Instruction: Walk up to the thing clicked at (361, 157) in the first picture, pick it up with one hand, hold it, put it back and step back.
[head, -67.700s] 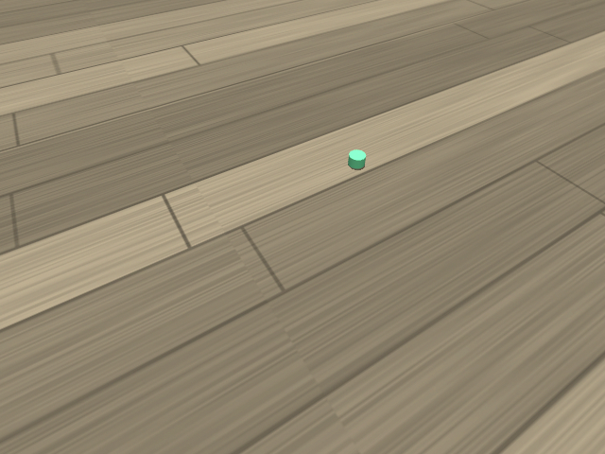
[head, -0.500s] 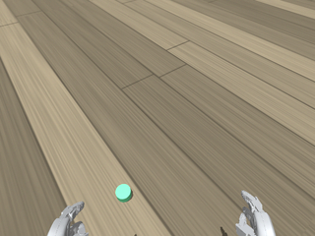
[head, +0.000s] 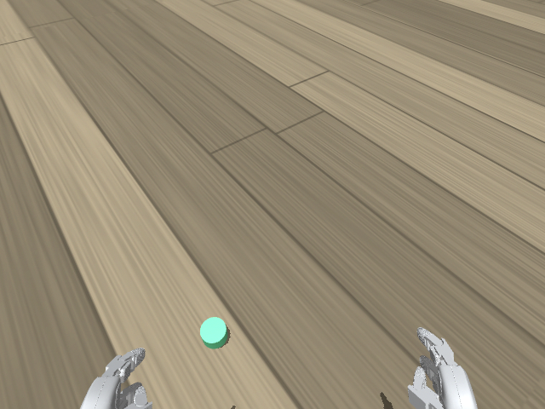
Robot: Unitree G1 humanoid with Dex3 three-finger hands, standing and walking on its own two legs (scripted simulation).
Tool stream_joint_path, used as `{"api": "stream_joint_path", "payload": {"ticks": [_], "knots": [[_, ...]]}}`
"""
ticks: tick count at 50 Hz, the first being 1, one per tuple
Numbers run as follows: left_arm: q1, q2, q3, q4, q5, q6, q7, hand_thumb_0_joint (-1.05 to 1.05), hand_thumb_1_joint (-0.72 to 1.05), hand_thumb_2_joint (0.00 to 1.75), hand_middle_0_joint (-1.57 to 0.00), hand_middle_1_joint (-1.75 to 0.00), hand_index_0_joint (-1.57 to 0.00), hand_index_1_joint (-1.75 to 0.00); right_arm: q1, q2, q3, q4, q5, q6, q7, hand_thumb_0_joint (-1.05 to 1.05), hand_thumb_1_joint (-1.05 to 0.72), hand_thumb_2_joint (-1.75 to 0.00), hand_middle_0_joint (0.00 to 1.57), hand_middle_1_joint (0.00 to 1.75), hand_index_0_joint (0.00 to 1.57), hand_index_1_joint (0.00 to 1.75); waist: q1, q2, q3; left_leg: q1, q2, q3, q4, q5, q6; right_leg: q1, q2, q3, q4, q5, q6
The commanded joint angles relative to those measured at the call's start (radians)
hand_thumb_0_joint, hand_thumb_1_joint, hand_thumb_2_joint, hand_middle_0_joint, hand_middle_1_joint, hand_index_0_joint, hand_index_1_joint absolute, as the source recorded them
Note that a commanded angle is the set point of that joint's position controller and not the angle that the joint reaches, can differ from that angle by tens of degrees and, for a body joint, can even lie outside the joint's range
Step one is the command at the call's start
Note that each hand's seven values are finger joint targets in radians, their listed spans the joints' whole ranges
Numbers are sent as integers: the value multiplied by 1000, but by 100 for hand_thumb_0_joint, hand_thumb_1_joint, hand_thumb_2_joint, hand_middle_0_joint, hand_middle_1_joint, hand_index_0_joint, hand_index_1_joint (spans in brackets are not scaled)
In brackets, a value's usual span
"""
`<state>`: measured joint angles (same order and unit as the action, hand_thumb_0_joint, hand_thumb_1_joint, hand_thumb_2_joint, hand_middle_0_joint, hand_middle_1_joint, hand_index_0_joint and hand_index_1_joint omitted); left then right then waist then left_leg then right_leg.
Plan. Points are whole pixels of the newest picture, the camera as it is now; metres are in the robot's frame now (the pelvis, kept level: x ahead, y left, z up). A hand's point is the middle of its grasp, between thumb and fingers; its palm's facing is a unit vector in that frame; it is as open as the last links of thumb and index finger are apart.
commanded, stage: home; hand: left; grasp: from above
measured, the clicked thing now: (214, 332) +0.49 +0.19 -0.69
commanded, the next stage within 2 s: stand in 0.72 s
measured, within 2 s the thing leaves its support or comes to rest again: neither
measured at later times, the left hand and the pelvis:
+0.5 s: hand (146, 408) +0.16 +0.18 -0.05, palm faces +0.02 -0.98 -0.20, open 7.3 cm; pelvis +0.00 +0.00 +0.00, yaw +0 degrees
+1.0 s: hand out of the picture +0.15 +0.21 -0.09, palm faces +0.01 -0.95 -0.31, open 7.3 cm; pelvis -0.01 +0.00 +0.02, yaw +0 degrees
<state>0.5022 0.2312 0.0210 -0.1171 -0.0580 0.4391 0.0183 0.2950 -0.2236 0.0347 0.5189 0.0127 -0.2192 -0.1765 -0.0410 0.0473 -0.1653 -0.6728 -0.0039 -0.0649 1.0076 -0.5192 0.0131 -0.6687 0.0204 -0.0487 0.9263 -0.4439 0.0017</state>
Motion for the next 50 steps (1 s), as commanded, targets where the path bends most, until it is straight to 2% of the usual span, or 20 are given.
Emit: {"api": "stream_joint_path", "payload": {"ticks": [1, 11, 14, 15, 16, 17, 20, 21, 30, 32, 33, 34, 40, 41, 42, 43, 44, 46, 48, 50], "knots": [[-24, 104, 53, -209, 10, -58, 9, 0, 90, 90, -20, -30, -20, -30, -69, -127, -54, -158, 1, -62, -8, 0, -90, -90, 20, 30, 20, 30, 4, 24, -71, 58, 1, -9, -187, 233, -2, 81, 8, -13, -120, 154, -14], [-8, 109, 69, -193, 6, -59, 10, 0, 90, 90, -20, -30, -20, -30, -62, -124, -55, -155, 0, -61, -11, 0, -90, -90, 20, 30, 20, 30, 2, -12, -100, 59, -5, 4, -153, 295, 4, 107, 4, -7, -121, 215, -12], [-8, 102, 56, -187, 14, -55, 11, 0, 90, 90, -20, -30, -20, -30, -61, -126, -56, -158, -1, -59, -11, 0, -90, -90, 20, 30, 20, 30, -1, -10, -82, 55, -5, 4, -162, 278, 3, 96, 4, -8, -123, 201, -12], [-11, 103, 63, -199, 9, -54, 11, 0, 90, 90, -20, -30, -20, -30, -64, -120, -53, -157, 0, -58, -10, 0, -90, -90, 20, 30, 20, 30, 8, -3, -67, 49, -6, 10, -159, 268, 4, 99, 2, -8, -130, 196, -10], [5, 115, 73, -173, 11, -53, 11, 0, 90, 90, -20, -30, -20, -30, -58, -130, -59, -147, -1, -57, -10, 0, -90, -90, 20, 30, 20, 30, 0, -5, -79, 55, -4, 3, -161, 274, 2, 103, 4, -9, -126, 195, -12], [-19, 107, 57, -215, 13, -54, 12, 0, 90, 90, -20, -30, -20, -30, -69, -123, -54, -159, 1, -58, -9, 0, -90, -90, 20, 30, 20, 30, 11, 3, -69, 53, -4, 5, -166, 276, 1, 99, 4, -10, -125, 197, -12], [0, 115, 65, -193, 12, -49, 11, 0, 90, 90, -20, -30, -20, -30, -58, -131, -59, -149, 2, -53, -8, 0, -90, -90, 20, 30, 20, 30, 2, 15, -87, 73, 1, -3, -168, 310, -4, 100, 6, -10, -113, 213, -16], [-28, 105, 48, -214, 13, -53, 9, 0, 90, 90, -20, -30, -20, -30, -64, -128, -57, -152, 1, -55, -6, 0, -90, -90, 20, 30, 20, 30, -2, 23, -80, 74, 4, -9, -170, 316, -7, 99, 6, -13, -110, 221, -15], [-18, 105, 62, -186, 3, -50, 7, 0, 90, 90, -20, -30, -20, -30, -64, -138, -61, -152, 2, -55, -1, 0, -90, -90, 20, 30, 20, 30, 4, 1, -61, 62, 12, -31, -190, 268, -8, 81, 8, -16, -107, 176, -16], [-22, 102, 63, -197, 4, -52, 10, 0, 90, 90, -20, -30, -20, -30, -62, -128, -59, -159, 1, -55, -2, 0, -90, -90, 20, 30, 20, 30, -1, 0, -89, 61, 1, -13, -175, 263, -2, 96, 7, -11, -120, 183, -14], [-10, 99, 60, -176, 3, -52, 9, 0, 90, 90, -20, -30, -20, -30, -64, -128, -59, -160, 2, -54, -3, 0, -90, -90, 20, 30, 20, 30, -1, -30, -63, 45, -2, 0, -167, 246, 5, 97, 5, -10, -132, 175, -10], [-18, 105, 62, -202, 2, -51, 8, 0, 90, 90, -20, -30, -20, -30, -56, -131, -60, -159, 4, -55, -4, 0, -90, -90, 20, 30, 20, 30, -5, -17, -97, 63, -3, 1, -164, 263, 5, 102, 4, -4, -127, 188, -13], [-24, 117, 64, -192, 11, -58, 13, 0, 90, 90, -20, -30, -20, -30, -59, -133, -62, -155, 2, -53, -5, 0, -90, -90, 20, 30, 20, 30, 1, 9, -70, 57, 0, 0, -174, 257, 0, 84, 5, -8, -119, 177, -15], [-297, 174, 69, 158, 132, -253, 45, 0, 90, 90, -20, -30, -20, -30, -138, -226, -98, 81, -128, 51, 55, 0, -90, -90, 20, 30, 20, 30, 80, -79, 158, 56, 28, -47, -265, 370, 42, 285, -89, 94, -201, 156, -38], [-233, 188, 82, 332, 143, -322, 39, 0, 90, 90, -20, -30, -20, -30, -124, -229, -107, 100, -126, 86, 77, 0, -90, -90, 20, 30, 20, 30, 67, -114, 55, 134, 22, -23, -259, 421, 50, 313, -105, 149, -211, 189, -75], [-232, 202, 79, 365, 144, -356, 35, 0, 90, 90, -20, -30, -20, -30, -110, -226, -103, 104, -127, 99, 91, 0, -90, -90, 20, 30, 20, 30, 56, -135, 16, 186, 23, -17, -249, 441, 51, 321, -117, 181, -217, 233, -91], [-255, 195, 67, 387, 137, -373, 26, 0, 90, 90, -20, -30, -20, -30, -107, -225, -102, 106, -135, 110, 103, 0, -90, -90, 20, 30, 20, 30, 42, -72, 48, 195, 24, -34, -289, 429, 49, 293, -95, 158, -221, 258, -78], [-267, 197, 68, 471, 120, -398, 21, 0, 90, 90, -20, -30, -20, -30, -110, -206, -102, 145, -88, 113, 131, 0, -90, -90, 20, 30, 20, 30, 71, -5, 20, 282, 33, -56, -345, 441, 56, 347, -100, 121, -200, 290, -52], [-274, 187, 71, 563, 108, -405, 23, 0, 90, 90, -20, -30, -20, -30, -143, -212, -110, 173, -70, 121, 145, 0, -90, -90, 20, 30, 20, 30, 83, -31, 16, 320, 37, -62, -362, 473, 52, 360, -99, 115, -233, 325, -44], [-296, 182, 70, 640, 105, -417, 25, 0, 90, 90, -20, -30, -20, -30, -153, -206, -115, 205, -65, 132, 151, 0, -90, -90, 20, 30, 20, 30, 84, -30, 21, 339, 38, -80, -392, 441, 52, 386, -102, 112, -263, 309, -38]]}}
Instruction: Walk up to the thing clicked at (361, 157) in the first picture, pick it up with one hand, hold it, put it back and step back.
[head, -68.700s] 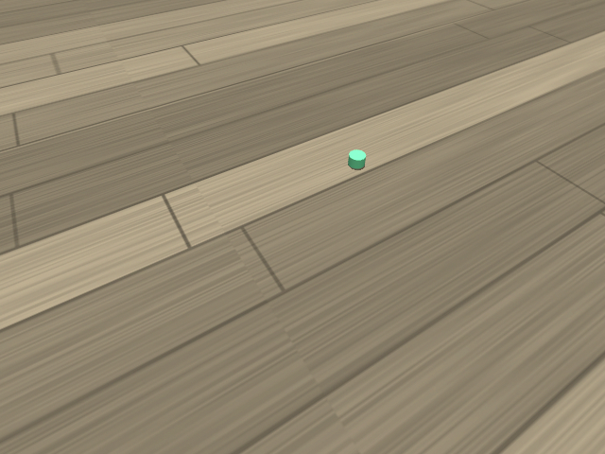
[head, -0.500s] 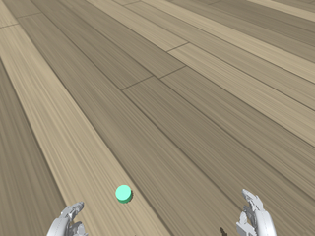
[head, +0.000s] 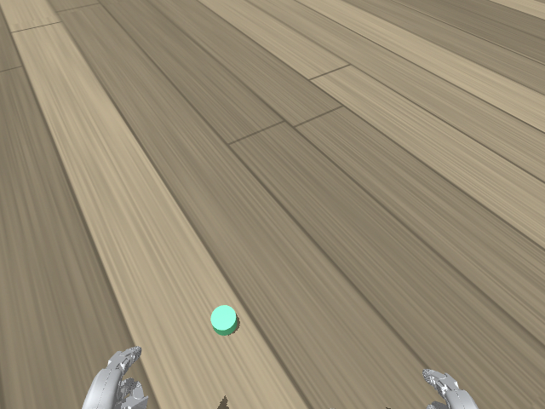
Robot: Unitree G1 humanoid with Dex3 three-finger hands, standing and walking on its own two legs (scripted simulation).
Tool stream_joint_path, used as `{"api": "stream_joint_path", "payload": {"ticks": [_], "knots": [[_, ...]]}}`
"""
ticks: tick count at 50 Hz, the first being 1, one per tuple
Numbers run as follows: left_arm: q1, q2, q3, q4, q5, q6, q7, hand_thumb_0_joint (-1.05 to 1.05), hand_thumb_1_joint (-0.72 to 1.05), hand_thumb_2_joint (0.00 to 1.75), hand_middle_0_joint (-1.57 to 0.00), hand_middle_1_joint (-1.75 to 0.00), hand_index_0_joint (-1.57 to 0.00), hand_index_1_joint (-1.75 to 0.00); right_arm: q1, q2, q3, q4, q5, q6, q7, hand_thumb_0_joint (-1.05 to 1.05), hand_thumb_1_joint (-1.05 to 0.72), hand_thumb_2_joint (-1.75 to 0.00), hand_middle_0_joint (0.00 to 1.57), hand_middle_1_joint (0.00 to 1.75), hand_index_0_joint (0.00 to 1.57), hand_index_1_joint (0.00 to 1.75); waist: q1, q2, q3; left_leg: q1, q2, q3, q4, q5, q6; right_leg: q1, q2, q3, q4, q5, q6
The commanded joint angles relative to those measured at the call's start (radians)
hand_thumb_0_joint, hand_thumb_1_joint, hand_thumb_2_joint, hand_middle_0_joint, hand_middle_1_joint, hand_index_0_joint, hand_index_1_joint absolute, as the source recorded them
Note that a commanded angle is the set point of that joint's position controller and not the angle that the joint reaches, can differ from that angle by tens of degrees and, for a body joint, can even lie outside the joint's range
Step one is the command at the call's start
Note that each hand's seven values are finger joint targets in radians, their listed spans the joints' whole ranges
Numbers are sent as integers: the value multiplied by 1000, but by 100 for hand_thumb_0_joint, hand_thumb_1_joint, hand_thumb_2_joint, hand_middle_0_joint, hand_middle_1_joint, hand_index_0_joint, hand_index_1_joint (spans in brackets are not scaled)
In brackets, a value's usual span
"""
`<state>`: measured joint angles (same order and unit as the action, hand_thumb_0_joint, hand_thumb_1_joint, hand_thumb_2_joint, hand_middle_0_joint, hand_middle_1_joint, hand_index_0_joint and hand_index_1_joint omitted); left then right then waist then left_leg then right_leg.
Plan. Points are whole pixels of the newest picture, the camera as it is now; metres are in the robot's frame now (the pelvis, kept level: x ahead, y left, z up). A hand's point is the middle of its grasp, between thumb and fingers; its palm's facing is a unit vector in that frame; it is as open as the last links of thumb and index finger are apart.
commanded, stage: stand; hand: left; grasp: from above
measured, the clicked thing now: (224, 320) +0.50 +0.19 -0.71
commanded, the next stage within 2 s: none
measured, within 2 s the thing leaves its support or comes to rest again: neither
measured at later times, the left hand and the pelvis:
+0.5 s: hand out of the picture +0.05 +0.23 -0.12, palm faces +0.06 -0.95 -0.32, open 7.3 cm; pelvis +0.00 +0.00 +0.04, yaw +1 degrees
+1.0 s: hand out of the picture +0.05 +0.23 -0.12, palm faces +0.05 -0.94 -0.33, open 7.3 cm; pelvis +0.00 -0.01 +0.04, yaw +2 degrees
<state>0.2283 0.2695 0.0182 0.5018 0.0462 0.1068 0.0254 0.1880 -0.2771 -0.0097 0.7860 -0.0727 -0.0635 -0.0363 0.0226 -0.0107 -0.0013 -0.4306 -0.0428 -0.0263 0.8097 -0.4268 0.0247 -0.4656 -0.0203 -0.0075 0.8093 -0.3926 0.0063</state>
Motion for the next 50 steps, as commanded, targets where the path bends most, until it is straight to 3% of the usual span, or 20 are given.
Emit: {"api": "stream_joint_path", "payload": {"ticks": [1, 4, 7, 11, 13, 18, 20, 23, 28, 31, 32, 35, 36, 41, 50], "knots": [[-39, 150, 74, 59, 3, -92, 19, 0, 90, 90, -20, -30, -20, -30, -53, -149, -70, -45, 20, -16, 13, 0, -90, -90, 20, 30, 20, 30, 16, 0, -119, 88, 70, -111, -211, 292, 36, 189, -68, 83, -183, 221, -42], [-77, 156, 75, 140, 7, -109, 17, 0, 90, 90, -20, -30, -20, -30, -42, -152, -73, -2, 17, 2, 13, 0, -90, -90, 20, 30, 20, 30, -4, -17, -71, 121, 65, -112, -255, 201, 37, 174, -80, 101, -266, 130, -43], [-75, 150, 71, 222, 0, -116, 15, 0, 90, 90, -20, -30, -20, -30, -48, -161, -73, 43, 18, 9, 14, 0, -90, -90, 20, 30, 20, 30, -2, 16, -25, 144, 86, -144, -330, 217, 35, 198, -65, 75, -296, 148, -39], [-70, 159, 68, 318, -7, -126, 18, 0, 90, 90, -20, -30, -20, -30, -41, -166, -70, 103, 27, 19, 6, 0, -90, -90, 20, 30, 20, 30, -5, -1, -25, 197, 98, -144, -361, 337, 25, 275, -83, 75, -343, 268, -36], [-63, 161, 66, 360, -13, -125, 20, 0, 90, 90, -20, -30, -20, -30, -42, -175, -71, 132, 32, 22, 3, 0, -90, -90, 20, 30, 20, 30, -1, 17, -22, 229, 108, -151, -395, 353, 24, 294, -81, 66, -364, 273, -33], [-74, 178, 61, 445, -17, -121, 21, 0, 90, 90, -20, -30, -20, -30, -58, -183, -68, 184, 40, 32, 0, 0, -90, -90, 20, 30, 20, 30, 0, 31, 18, 229, 114, -157, -469, 301, 17, 344, -82, 55, -418, 239, -23], [-74, 180, 58, 473, -15, -122, 22, 0, 90, 90, -20, -30, -20, -30, -49, -181, -67, 203, 44, 31, -2, 0, -90, -90, 20, 30, 20, 30, -6, 22, 10, 281, 118, -149, -471, 369, 13, 338, -87, 55, -431, 274, -22], [-81, 182, 54, 508, -14, -123, 21, 0, 90, 90, -20, -30, -20, -30, -56, -185, -65, 226, 45, 36, 0, 0, -90, -90, 20, 30, 20, 30, -4, 13, 36, 276, 116, -150, -496, 303, 6, 345, -86, 57, -470, 231, -18], [-94, 198, 54, 547, -17, -127, 19, 0, 90, 90, -20, -30, -20, -30, -64, -184, -60, 251, 47, 39, 2, 0, -90, -90, 20, 30, 20, 30, -1, 9, 36, 281, 116, -144, -519, 311, 4, 374, -93, 61, -500, 245, -17], [-108, 199, 52, 558, -17, -130, 20, 0, 90, 90, -20, -30, -20, -30, -64, -184, -56, 261, 48, 38, 2, 0, -90, -90, 20, 30, 20, 30, -5, 7, 25, 299, 120, -135, -513, 369, 4, 389, -101, 62, -510, 287, -17], [-120, 201, 51, 565, -19, -127, 19, 0, 90, 90, -20, -30, -20, -30, -59, -177, -53, 269, 47, 41, 3, 0, -90, -90, 20, 30, 20, 30, -8, 2, 51, 274, 118, -138, -525, 322, 0, 384, -95, 62, -520, 242, -14], [-122, 205, 51, 574, -21, -128, 18, 0, 90, 90, -20, -30, -20, -30, -66, -197, -53, 275, 49, 39, 1, 0, -90, -90, 20, 30, 20, 30, -4, 23, 20, 290, 126, -138, -531, 367, 4, 416, -102, 58, -512, 296, -17], [-119, 207, 50, 581, -21, -126, 17, 0, 90, 90, -20, -30, -20, -30, -70, -191, -50, 278, 48, 40, 2, 0, -90, -90, 20, 30, 20, 30, -3, 25, 45, 278, 122, -141, -543, 314, -1, 392, -94, 55, -520, 256, -14], [-126, 215, 49, 594, -19, -126, 14, 0, 90, 90, -20, -30, -20, -30, -79, -205, -52, 283, 49, 44, 5, 0, -90, -90, 20, 30, 20, 30, -3, 13, 42, 280, 122, -137, -543, 284, 3, 388, -95, 59, -541, 208, -15], [-151, 227, 47, 601, -24, -130, 10, 0, 90, 90, -20, -30, -20, -30, -77, -211, -46, 294, 50, 43, 6, 0, -90, -90, 20, 30, 20, 30, -8, 15, 34, 278, 132, -134, -541, 317, 3, 403, -105, 73, -550, 232, -22]]}}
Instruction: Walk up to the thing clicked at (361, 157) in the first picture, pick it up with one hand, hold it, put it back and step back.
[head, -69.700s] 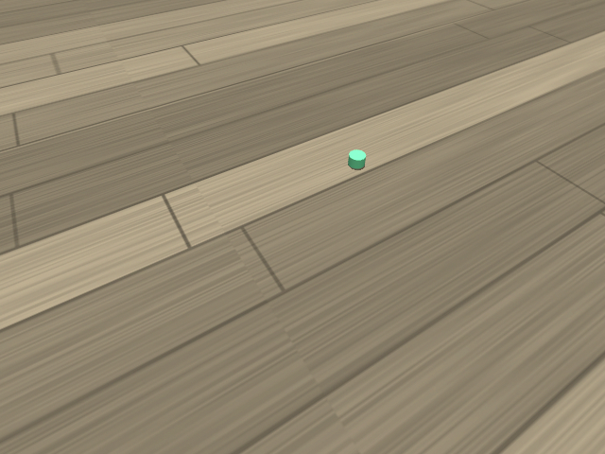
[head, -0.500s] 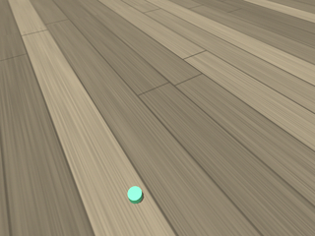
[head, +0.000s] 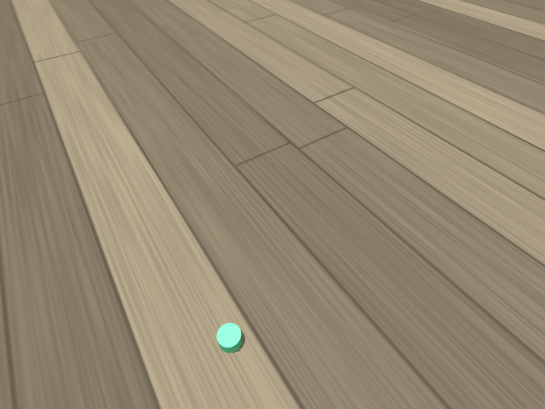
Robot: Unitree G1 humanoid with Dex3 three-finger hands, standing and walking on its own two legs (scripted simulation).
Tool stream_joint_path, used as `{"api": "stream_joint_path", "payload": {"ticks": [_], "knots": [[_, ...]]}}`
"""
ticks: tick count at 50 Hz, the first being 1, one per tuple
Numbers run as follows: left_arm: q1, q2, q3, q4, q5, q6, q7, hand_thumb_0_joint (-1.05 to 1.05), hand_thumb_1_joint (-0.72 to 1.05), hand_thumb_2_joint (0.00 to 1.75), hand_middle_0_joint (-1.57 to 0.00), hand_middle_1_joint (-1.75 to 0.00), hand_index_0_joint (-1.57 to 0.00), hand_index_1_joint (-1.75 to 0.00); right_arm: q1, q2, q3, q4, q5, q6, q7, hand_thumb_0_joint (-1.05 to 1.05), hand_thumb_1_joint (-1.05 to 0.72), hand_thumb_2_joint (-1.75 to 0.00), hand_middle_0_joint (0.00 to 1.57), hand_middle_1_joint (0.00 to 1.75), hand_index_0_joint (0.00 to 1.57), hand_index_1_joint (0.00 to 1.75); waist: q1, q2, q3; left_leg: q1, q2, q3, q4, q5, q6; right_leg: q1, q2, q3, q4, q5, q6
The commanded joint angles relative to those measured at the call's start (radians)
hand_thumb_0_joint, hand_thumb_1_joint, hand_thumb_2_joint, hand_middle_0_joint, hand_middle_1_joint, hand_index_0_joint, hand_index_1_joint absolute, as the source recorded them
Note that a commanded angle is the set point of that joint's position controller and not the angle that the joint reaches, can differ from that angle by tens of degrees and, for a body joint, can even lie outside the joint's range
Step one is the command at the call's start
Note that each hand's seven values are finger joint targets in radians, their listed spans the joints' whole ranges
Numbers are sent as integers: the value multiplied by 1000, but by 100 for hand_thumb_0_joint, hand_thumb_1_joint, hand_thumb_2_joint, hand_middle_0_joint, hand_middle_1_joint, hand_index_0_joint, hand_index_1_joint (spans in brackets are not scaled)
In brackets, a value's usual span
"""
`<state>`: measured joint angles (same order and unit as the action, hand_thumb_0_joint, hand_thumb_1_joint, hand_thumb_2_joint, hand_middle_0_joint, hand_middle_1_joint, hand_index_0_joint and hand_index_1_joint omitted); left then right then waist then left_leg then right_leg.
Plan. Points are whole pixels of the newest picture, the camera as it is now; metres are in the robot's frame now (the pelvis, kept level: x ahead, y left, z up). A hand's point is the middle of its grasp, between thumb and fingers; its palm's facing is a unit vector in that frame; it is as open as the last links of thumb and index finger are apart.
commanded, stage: stand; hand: left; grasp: from above
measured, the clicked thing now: (229, 337) +0.50 +0.19 -0.75
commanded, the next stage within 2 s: step back in 1.34 s
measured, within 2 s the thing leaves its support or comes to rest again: neither
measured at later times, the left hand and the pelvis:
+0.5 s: hand out of the picture +0.09 +0.24 -0.15, palm faces +0.03 -0.94 -0.34, open 7.3 cm; pelvis +0.01 -0.01 +0.00, yaw +0 degrees
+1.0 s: hand out of the picture +0.07 +0.23 -0.16, palm faces +0.02 -0.94 -0.34, open 7.3 cm; pelvis +0.01 -0.01 +0.00, yaw +0 degrees
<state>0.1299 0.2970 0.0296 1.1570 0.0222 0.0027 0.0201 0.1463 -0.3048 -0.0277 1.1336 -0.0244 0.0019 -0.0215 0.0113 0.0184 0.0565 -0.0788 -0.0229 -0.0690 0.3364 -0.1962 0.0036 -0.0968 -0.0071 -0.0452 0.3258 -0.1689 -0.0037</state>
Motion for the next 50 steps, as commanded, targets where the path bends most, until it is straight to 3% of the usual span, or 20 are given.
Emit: {"api": "stream_joint_path", "payload": {"ticks": [1, 5, 12, 14, 18, 20, 29, 33, 38, 43, 50], "knots": [[-53, 202, 37, -54, -2, -26, 14, 0, 90, 90, -20, -30, -20, -30, -31, -183, -27, -52, 1, -24, -9, 0, -90, -90, 20, 30, 20, 30, 3, -5, -34, -77, 113, -91, -69, 89, 24, 47, -118, 107, -61, 25, -12], [-54, 208, 37, -52, -3, -31, 13, 0, 90, 90, -20, -30, -20, -30, -39, -188, -23, -56, 3, -28, -8, 0, -90, -90, 20, 30, 20, 30, 2, -21, -65, -43, 118, -86, -58, 181, 24, 62, -121, 102, -53, 117, -11], [-58, 201, 34, -48, -5, -30, 12, 0, 90, 90, -20, -30, -20, -30, -38, -198, -18, -45, 7, -29, -10, 0, -90, -90, 20, 30, 20, 30, 3, -12, -67, -43, 124, -84, -61, 207, 22, 78, -122, 97, -50, 153, -9], [-62, 208, 35, -46, -4, -28, 12, 0, 90, 90, -20, -30, -20, -30, -46, -197, -19, -50, 6, -26, -11, 0, -90, -90, 20, 30, 20, 30, 1, -36, -62, -36, 121, -84, -66, 178, 19, 54, -118, 94, -59, 110, -9], [-70, 208, 36, -53, -7, -28, 11, 0, 90, 90, -20, -30, -20, -30, -43, -205, -18, -48, 5, -29, -11, 0, -90, -90, 20, 30, 20, 30, 1, -14, -73, -36, 126, -80, -62, 227, 17, 76, -124, 96, -49, 164, -14], [-71, 211, 36, -54, -8, -27, 8, 0, 90, 90, -20, -30, -20, -30, -48, -204, -16, -47, 5, -30, -12, 0, -90, -90, 20, 30, 20, 30, 3, -6, -54, -45, 125, -83, -75, 188, 15, 57, -119, 97, -54, 115, -13], [-80, 218, 35, -62, -8, -33, 8, 0, 90, 90, -20, -30, -20, -30, -53, -209, -18, -55, 8, -30, -8, 0, -90, -90, 20, 30, 20, 30, -1, -24, -81, -36, 129, -77, -60, 241, 16, 88, -126, 93, -49, 202, -13], [-79, 223, 35, -61, -10, -33, 7, 0, 90, 90, -20, -30, -20, -30, -57, -213, -18, -55, 8, -31, -8, 0, -90, -90, 20, 30, 20, 30, -2, -24, -84, -34, 128, -76, -66, 211, 17, 87, -127, 98, -56, 178, -15], [-83, 231, 37, -64, -9, -33, 3, 0, 90, 90, -20, -30, -20, -30, -55, -210, -16, -54, 7, -28, -4, 0, -90, -90, 20, 30, 20, 30, -3, -11, -52, -65, 125, -81, -85, 125, 16, 60, -120, 101, -73, 60, -19], [-72, 234, 35, -63, -6, -36, 0, 0, 90, 90, -20, -30, -20, -30, -53, -211, -17, -56, 8, -28, -1, 0, -90, -90, 20, 30, 20, 30, -1, -22, -44, -64, 125, -81, -81, 117, 18, 44, -119, 106, -81, 38, -17], [-70, 236, 33, -67, -12, -38, -1, 0, 90, 90, -20, -30, -20, -30, -45, -218, -11, -58, 9, -35, -3, 0, -90, -90, 20, 30, 20, 30, -5, -16, -91, -28, 133, -77, -71, 221, 15, 74, -125, 100, -48, 176, -19]]}}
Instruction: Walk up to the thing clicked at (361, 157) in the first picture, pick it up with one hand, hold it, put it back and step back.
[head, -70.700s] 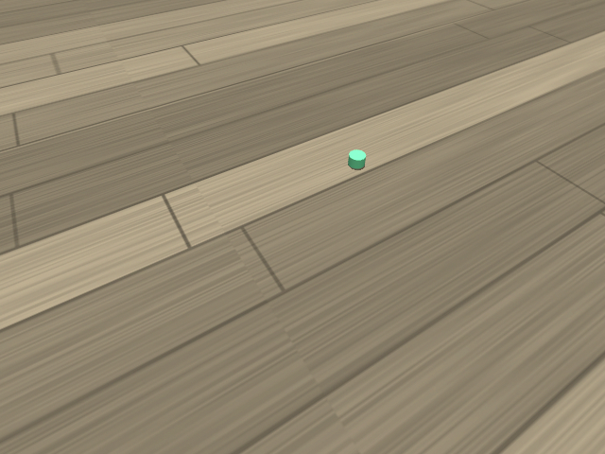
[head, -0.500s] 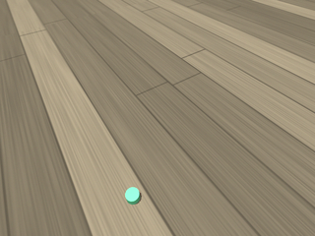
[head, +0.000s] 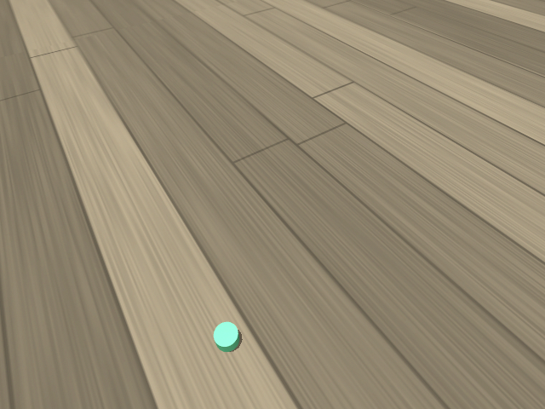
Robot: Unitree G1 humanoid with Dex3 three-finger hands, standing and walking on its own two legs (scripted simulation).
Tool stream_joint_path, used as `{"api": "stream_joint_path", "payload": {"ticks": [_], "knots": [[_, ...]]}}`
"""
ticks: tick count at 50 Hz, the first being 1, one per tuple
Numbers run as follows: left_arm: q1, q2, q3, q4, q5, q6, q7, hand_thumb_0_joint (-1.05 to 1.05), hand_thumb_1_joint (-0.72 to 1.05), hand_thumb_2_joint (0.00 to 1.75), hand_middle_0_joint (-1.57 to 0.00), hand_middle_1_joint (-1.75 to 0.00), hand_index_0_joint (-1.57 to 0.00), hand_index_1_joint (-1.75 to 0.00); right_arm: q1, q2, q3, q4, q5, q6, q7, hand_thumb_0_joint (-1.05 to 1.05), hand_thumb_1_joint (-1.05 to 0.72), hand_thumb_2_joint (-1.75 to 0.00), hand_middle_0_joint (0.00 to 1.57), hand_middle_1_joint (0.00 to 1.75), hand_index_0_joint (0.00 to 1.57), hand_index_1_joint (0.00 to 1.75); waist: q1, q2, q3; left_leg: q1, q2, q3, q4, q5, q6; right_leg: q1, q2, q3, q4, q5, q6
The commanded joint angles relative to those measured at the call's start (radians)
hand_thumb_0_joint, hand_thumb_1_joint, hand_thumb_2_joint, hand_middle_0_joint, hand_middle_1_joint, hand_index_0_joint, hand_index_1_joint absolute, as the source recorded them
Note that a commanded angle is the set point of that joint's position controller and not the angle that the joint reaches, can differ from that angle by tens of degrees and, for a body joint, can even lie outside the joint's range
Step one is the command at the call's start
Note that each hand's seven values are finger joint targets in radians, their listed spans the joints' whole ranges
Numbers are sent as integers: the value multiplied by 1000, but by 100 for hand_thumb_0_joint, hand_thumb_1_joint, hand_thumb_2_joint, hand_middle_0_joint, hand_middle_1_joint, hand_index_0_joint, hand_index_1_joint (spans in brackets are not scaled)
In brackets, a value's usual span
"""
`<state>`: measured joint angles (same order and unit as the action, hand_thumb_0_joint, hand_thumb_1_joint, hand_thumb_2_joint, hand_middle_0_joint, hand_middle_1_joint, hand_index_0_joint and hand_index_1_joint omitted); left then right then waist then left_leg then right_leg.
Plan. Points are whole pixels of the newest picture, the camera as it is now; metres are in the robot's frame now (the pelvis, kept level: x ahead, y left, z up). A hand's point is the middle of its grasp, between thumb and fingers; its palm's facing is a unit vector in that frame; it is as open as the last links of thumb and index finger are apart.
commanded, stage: stand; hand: left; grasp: from above
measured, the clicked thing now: (226, 336) +0.49 +0.20 -0.76
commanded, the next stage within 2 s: step back in 0.34 s
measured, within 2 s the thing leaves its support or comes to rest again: neither
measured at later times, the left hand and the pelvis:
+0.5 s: hand out of the picture +0.07 +0.27 -0.16, palm faces +0.00 -0.93 -0.38, open 7.3 cm; pelvis -0.02 +0.01 -0.01, yaw -1 degrees
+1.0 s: hand out of the picture +0.02 +0.33 -0.18, palm faces -0.07 -0.93 -0.37, open 7.3 cm; pelvis -0.10 +0.08 -0.02, yaw -3 degrees
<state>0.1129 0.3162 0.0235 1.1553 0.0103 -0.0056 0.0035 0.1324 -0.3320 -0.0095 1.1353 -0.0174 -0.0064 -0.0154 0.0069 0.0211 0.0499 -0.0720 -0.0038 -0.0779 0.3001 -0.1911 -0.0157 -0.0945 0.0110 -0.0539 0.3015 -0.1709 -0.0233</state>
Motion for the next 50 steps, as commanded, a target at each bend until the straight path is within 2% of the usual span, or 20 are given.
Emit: {"api": "stream_joint_path", "payload": {"ticks": [1, 9, 16, 17, 19, 20, 22, 23, 26, 29, 31, 32, 33, 34, 35, 36, 37, 40, 46, 50], "knots": [[-57, 215, 39, -66, 1, -29, 16, 0, 90, 90, -20, -30, -20, -30, -29, -198, -30, -59, 2, -26, -10, 0, -90, -90, 20, 30, 20, 30, -2, -12, -87, -41, 114, -67, -36, 193, 35, 70, -141, 110, -26, 154, 1], [-47, 216, 33, -60, 0, -25, 14, 0, 90, 90, -20, -30, -20, -30, -31, -198, -27, -55, 3, -19, -9, 0, -90, -90, 20, 30, 20, 30, 4, -29, -34, -83, 108, -70, -47, 123, 32, 53, -137, 111, -45, 67, 1], [-46, 218, 31, -68, -1, -30, 15, 0, 90, 90, -20, -30, -20, -30, -37, -200, -26, -60, 4, -24, -7, 0, -90, -90, 20, 30, 20, 30, 2, -17, -62, -64, 113, -70, -36, 173, 32, 67, -141, 113, -33, 142, 1], [-30, 304, 87, -91, -13, -22, 20, 0, 90, 90, -20, -30, -20, -30, -73, -240, -44, -87, -1, -6, -4, 0, -90, -90, 20, 30, 20, 30, 2, -40, 41, -153, 79, -48, 100, 303, 55, 17, -148, 134, 39, 348, -13], [20, 311, 100, -111, -20, -16, 27, 0, 90, 90, -20, -30, -20, -30, -51, -200, -41, -121, 8, 4, -4, 0, -90, -90, 20, 30, 20, 30, 4, -88, -1, -168, 10, 19, 260, 218, 45, 27, -214, 176, 45, 526, -82], [13, 321, 104, -133, -16, -15, 29, 0, 90, 90, -20, -30, -20, -30, -31, -194, -43, -133, 15, 10, -4, 0, -90, -90, 20, 30, 20, 30, -1, -121, -34, -195, -21, 45, 332, 111, 38, 52, -267, 215, 50, 588, -130], [-34, 311, 108, -191, 2, -15, 33, 0, 90, 90, -20, -30, -20, -30, 0, -201, -61, -156, 8, 31, -1, 0, -90, -90, 20, 30, 20, 30, -6, -179, -81, -248, -53, 7, 600, -328, 50, 17, -383, 311, 36, 568, -242], [-63, 306, 111, -216, 6, -12, 33, 0, 90, 90, -20, -30, -20, -30, 22, -217, -70, -163, 6, 40, 2, 0, -90, -90, 20, 30, 20, 30, -17, -141, -86, -231, -40, -23, 690, -353, 54, -53, -391, 294, 49, 516, -256], [-137, 298, 106, -277, 21, -4, 35, 0, 90, 90, -20, -30, -20, -30, 77, -223, -80, -188, 18, 51, 9, 0, -90, -90, 20, 30, 20, 30, -53, -162, -112, -253, -22, -36, 691, -311, 60, -71, -339, 221, 112, 487, -213], [-106, 293, 102, -306, 28, 9, 39, 0, 90, 90, -20, -30, -20, -30, 64, -212, -79, -218, 13, 46, 9, 0, -90, -90, 20, 30, 20, 30, -15, -173, -129, -269, 8, -2, 477, -266, 46, 4, -299, 200, 191, 471, -174], [-113, 294, 97, -317, 11, 25, 36, 0, 90, 90, -20, -30, -20, -30, 91, -203, -85, -212, 0, 31, 6, 0, -90, -90, 20, 30, 20, 30, -33, -162, -141, -213, 7, 37, 194, -89, 47, 31, -250, 163, 288, 399, -125], [-107, 289, 96, -322, -1, 36, 28, 0, 90, 90, -20, -30, -20, -30, 100, -204, -91, -207, -10, 24, 4, 0, -90, -90, 20, 30, 20, 30, -37, -122, -115, -163, -6, 68, 79, 98, 37, -15, -214, 133, 337, 350, -90], [-84, 249, 89, -335, -10, 45, 25, 0, 90, 90, -20, -30, -20, -30, 81, -246, -108, -222, -26, 19, 0, 0, -90, -90, 20, 30, 20, 30, -21, -14, -112, -102, 82, -55, 58, 333, 56, -102, -131, 92, 427, 205, -42], [-63, 209, 83, -346, -18, 48, 25, 0, 90, 90, -20, -30, -20, -30, 67, -328, -124, -238, -34, 14, -1, 0, -90, -90, 20, 30, 20, 30, -8, 166, -118, -1, 260, -297, 61, 593, 130, -291, 28, 75, 576, -179, -4], [-50, 218, 87, -334, -10, 57, 36, 0, 90, 90, -20, -30, -20, -30, 41, -362, -126, -250, -29, 12, 0, 0, -90, -90, 20, 30, 20, 30, -4, 141, -109, -25, 302, -304, 108, 670, 209, -344, 94, 162, 702, -488, -2], [-68, 238, 92, -322, -4, 59, 45, 0, 90, 90, -20, -30, -20, -30, 45, -389, -130, -259, -17, 13, -2, 0, -90, -90, 20, 30, 20, 30, -52, 223, -99, -128, 378, -400, 56, 555, 277, -309, 96, 214, 809, -539, 3], [-82, 253, 96, -317, 2, 59, 47, 0, 90, 90, -20, -30, -20, -30, 10, -358, -128, -264, -16, 12, -6, 0, -90, -90, 20, 30, 20, 30, -38, 172, -62, -158, 345, -347, 54, 495, 272, -323, 87, 251, 875, -485, -3], [1, 242, 97, -312, -20, 59, 35, 0, 90, 90, -20, -30, -20, -30, -55, -275, -101, -295, -16, 8, -20, 0, -90, -90, 20, 30, 20, 30, 20, 113, -85, 2, 217, -138, 143, 583, 208, -423, 96, 258, 944, -333, -3], [-31, 226, 95, -359, -4, 38, 32, 0, 90, 90, -20, -30, -20, -30, 55, -257, -103, -298, 0, 14, -31, 0, -90, -90, 20, 30, 20, 30, -58, 95, -102, 167, 246, -155, 201, 639, 248, -418, 59, 196, 679, -347, 50], [20, 229, 101, -349, 0, 34, 24, 0, 90, 90, -20, -30, -20, -30, 27, -288, -108, -325, -4, 21, -23, 0, -90, -90, 20, 30, 20, 30, -53, 109, -120, 71, 244, -141, 199, 518, 244, -276, 17, 117, 464, -307, 35]]}}
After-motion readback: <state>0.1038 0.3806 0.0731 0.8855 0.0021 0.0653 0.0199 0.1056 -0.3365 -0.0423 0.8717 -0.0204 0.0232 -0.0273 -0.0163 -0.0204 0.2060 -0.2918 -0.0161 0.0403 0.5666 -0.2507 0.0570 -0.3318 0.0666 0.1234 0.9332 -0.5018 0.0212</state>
